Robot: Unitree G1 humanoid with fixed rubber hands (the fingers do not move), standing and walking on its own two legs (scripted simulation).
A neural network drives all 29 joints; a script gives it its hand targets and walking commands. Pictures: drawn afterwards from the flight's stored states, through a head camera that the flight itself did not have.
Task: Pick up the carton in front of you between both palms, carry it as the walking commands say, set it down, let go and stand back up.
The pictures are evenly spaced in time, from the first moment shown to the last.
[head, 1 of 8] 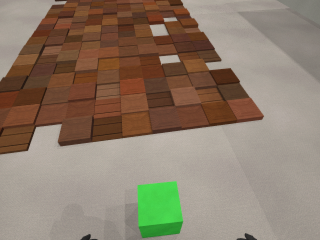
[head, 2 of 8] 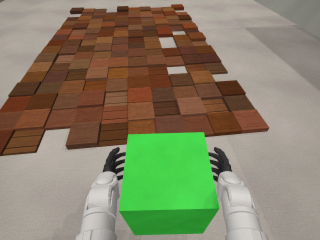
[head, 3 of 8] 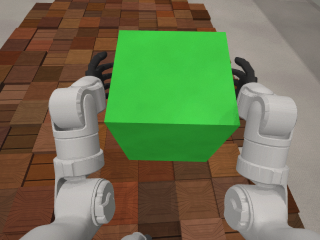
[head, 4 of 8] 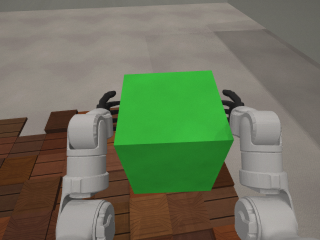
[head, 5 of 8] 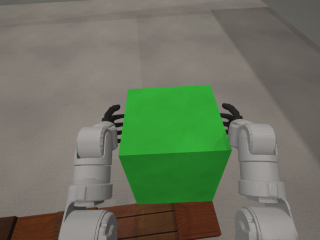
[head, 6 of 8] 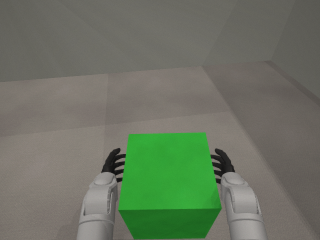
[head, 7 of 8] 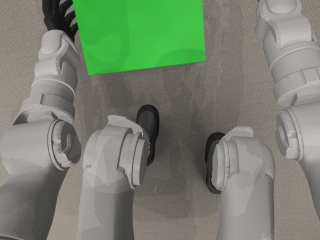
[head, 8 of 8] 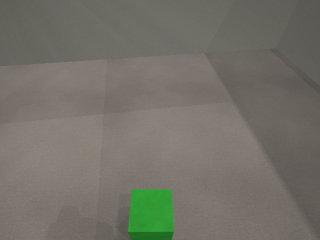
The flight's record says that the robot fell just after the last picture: no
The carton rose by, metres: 0.80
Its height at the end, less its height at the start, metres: +0.00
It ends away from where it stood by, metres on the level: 6.45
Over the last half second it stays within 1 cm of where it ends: yes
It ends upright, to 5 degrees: yes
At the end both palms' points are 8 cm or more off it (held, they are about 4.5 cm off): yes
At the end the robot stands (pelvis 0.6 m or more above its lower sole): yes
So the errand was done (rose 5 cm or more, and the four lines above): yes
